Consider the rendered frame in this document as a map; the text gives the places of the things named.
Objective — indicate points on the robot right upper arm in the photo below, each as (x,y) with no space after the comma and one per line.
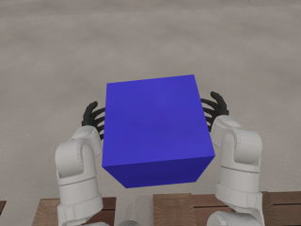
(226,218)

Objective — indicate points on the robot left forearm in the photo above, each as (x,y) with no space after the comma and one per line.
(76,173)

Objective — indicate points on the carton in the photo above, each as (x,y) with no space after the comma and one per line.
(155,132)

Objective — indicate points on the left robot hand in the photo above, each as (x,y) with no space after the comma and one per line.
(89,117)

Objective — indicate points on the robot right forearm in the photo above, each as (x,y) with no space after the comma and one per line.
(240,164)

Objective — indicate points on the right robot hand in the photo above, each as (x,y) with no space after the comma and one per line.
(220,108)

